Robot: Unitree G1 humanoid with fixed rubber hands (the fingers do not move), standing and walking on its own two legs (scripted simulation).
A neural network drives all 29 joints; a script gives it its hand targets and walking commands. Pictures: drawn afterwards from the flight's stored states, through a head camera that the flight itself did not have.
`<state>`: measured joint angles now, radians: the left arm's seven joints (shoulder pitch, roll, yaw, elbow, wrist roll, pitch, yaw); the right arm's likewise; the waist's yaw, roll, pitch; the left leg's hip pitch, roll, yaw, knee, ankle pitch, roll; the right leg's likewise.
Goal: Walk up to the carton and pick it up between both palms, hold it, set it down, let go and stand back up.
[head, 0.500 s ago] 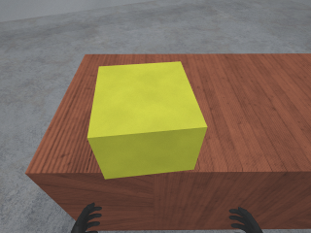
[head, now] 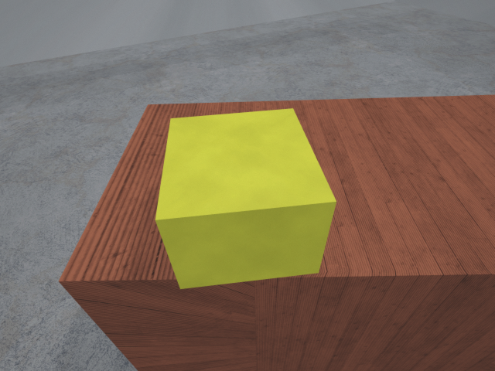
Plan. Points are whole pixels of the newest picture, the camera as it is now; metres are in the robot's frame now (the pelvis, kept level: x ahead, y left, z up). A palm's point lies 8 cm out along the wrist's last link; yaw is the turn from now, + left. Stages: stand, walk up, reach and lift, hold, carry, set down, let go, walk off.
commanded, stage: stand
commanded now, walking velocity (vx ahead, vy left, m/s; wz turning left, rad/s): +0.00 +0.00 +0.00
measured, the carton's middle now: (240, 191) +0.47 +0.04 +0.04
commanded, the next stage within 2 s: none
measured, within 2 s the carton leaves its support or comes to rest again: neither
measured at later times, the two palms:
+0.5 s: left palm out of the picture -0.03 +0.27 -0.13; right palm out of the picture -0.01 -0.24 -0.12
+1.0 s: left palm out of the picture -0.05 +0.25 -0.13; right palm out of the picture -0.02 -0.24 -0.13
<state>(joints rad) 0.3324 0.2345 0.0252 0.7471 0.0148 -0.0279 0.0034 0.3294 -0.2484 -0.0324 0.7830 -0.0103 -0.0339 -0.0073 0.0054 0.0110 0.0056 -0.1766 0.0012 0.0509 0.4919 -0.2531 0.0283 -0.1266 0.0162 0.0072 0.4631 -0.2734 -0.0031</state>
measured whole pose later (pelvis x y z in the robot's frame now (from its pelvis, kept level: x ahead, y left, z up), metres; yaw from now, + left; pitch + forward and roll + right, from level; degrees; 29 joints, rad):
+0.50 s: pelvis -0.04 +0.02 +0.00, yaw -1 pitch -4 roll +0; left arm 0.39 0.23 0.01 0.87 0.02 -0.02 0.01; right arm 0.38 -0.25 -0.02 0.84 -0.01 -0.02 -0.01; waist 0.01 -0.01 0.03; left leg -0.22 -0.04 0.08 0.48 -0.18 0.07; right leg -0.20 -0.02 0.04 0.49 -0.22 0.04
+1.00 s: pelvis -0.04 +0.02 +0.00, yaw -1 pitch -3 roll +0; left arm 0.43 0.19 0.01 0.93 0.02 -0.02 0.02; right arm 0.35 -0.24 -0.03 0.89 -0.01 0.00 -0.02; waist 0.00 0.01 0.00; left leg -0.26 -0.02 0.08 0.50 -0.20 0.05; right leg -0.24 0.00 0.06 0.52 -0.24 0.02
